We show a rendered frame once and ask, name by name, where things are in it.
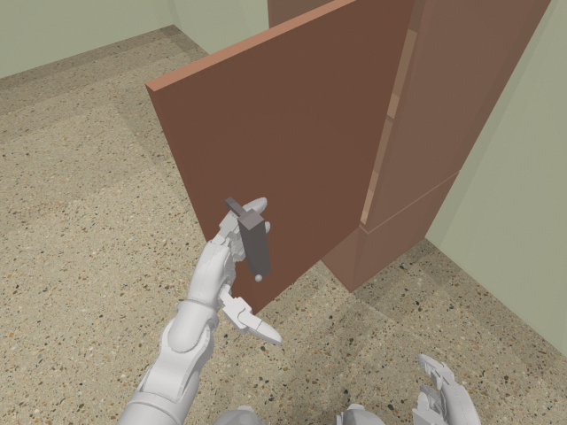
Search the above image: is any cupboard door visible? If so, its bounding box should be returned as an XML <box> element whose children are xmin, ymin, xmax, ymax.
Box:
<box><xmin>145</xmin><ymin>0</ymin><xmax>415</xmax><ymax>315</ymax></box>

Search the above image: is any right robot shin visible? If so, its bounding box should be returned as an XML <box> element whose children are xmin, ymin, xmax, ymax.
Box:
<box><xmin>346</xmin><ymin>404</ymin><xmax>365</xmax><ymax>411</ymax></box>

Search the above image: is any robot left hand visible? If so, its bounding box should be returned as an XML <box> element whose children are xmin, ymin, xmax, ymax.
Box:
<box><xmin>187</xmin><ymin>197</ymin><xmax>282</xmax><ymax>345</ymax></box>

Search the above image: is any handle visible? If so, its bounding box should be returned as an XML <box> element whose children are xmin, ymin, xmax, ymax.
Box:
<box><xmin>225</xmin><ymin>197</ymin><xmax>271</xmax><ymax>278</ymax></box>

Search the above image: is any robot right hand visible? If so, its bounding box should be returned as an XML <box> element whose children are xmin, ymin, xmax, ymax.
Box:
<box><xmin>412</xmin><ymin>354</ymin><xmax>481</xmax><ymax>425</ymax></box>

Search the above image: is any left robot forearm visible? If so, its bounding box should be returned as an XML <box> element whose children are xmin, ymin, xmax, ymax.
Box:
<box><xmin>115</xmin><ymin>300</ymin><xmax>219</xmax><ymax>425</ymax></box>

